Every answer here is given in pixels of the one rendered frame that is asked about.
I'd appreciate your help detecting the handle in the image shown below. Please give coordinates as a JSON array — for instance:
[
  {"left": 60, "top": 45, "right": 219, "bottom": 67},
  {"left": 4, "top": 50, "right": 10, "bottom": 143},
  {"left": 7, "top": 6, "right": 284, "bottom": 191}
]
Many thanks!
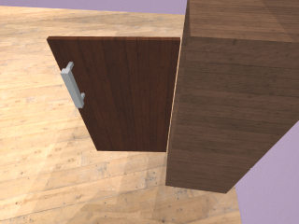
[{"left": 60, "top": 62, "right": 85, "bottom": 108}]

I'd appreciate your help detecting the cupboard door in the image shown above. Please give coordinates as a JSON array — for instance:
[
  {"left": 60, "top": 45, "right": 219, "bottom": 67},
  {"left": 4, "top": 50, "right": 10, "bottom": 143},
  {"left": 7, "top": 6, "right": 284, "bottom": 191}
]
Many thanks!
[{"left": 46, "top": 35, "right": 181, "bottom": 152}]

